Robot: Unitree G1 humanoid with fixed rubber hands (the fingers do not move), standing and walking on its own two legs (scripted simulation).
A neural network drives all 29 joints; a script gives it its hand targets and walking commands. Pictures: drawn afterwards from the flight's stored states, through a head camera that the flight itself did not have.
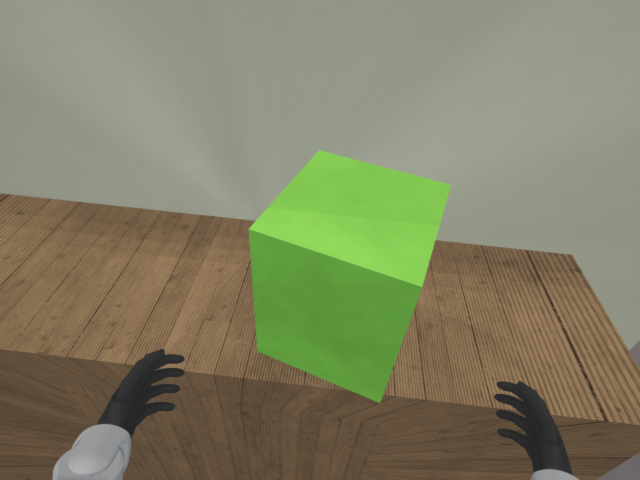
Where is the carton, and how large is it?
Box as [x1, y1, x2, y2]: [249, 150, 450, 402]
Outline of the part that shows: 319,150 249,228 257,350 379,402 423,282 450,185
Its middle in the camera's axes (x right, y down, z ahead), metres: +0.05 +0.05 +0.57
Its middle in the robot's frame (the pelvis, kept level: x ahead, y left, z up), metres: +0.39 -0.04 +0.06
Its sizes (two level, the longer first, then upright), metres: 0.210 0.200 0.250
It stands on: a pedestal, 0.72 m high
